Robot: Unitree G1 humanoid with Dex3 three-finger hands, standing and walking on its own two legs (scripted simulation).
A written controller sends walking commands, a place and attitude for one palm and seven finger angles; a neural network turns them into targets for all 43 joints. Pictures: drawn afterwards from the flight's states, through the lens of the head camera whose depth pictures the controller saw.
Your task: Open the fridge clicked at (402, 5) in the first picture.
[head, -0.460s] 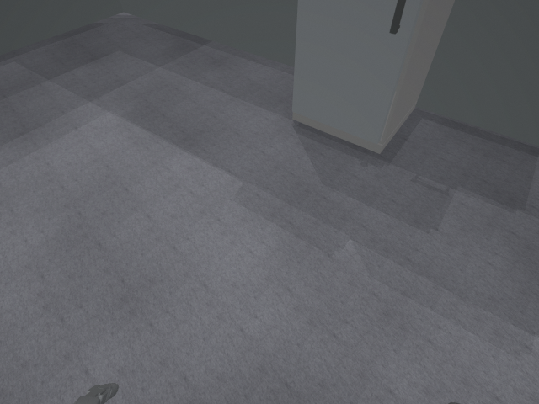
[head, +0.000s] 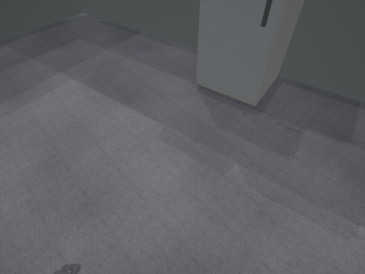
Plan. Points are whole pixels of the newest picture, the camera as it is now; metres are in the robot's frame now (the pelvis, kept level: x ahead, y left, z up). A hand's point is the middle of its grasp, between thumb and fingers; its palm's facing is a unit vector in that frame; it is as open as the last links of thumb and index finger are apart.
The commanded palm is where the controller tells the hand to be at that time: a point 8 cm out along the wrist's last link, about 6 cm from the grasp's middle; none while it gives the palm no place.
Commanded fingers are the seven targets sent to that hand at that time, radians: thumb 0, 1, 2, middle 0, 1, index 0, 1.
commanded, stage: stand and wait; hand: right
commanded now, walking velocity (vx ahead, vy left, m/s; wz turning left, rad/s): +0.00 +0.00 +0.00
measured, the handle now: out of the picture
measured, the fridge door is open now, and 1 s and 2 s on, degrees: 0 0 0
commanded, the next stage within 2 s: look at it before walking up in 0.70 s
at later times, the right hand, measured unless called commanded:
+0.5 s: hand out of the picture +0.05 -0.23 -0.15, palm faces -0.04 +0.94 -0.33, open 7.4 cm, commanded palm none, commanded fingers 0.00 -0.90 -0.90 0.20 0.30 0.20 0.30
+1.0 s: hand out of the picture +0.06 -0.23 -0.16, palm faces -0.05 +0.94 -0.32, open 7.4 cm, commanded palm none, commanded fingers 0.00 -0.90 -0.90 0.20 0.30 0.20 0.30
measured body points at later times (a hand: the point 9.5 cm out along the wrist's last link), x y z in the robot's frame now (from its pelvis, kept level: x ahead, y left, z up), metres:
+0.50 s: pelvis -0.02 +0.01 +0.00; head -0.03 +0.01 +0.45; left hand +0.04 +0.31 -0.13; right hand +0.06 -0.28 -0.13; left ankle -0.01 +0.14 -0.74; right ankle -0.02 -0.11 -0.74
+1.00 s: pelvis -0.02 +0.02 +0.00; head -0.01 +0.01 +0.45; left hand +0.06 +0.32 -0.13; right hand +0.06 -0.28 -0.13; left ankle -0.01 +0.14 -0.74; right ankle -0.02 -0.11 -0.74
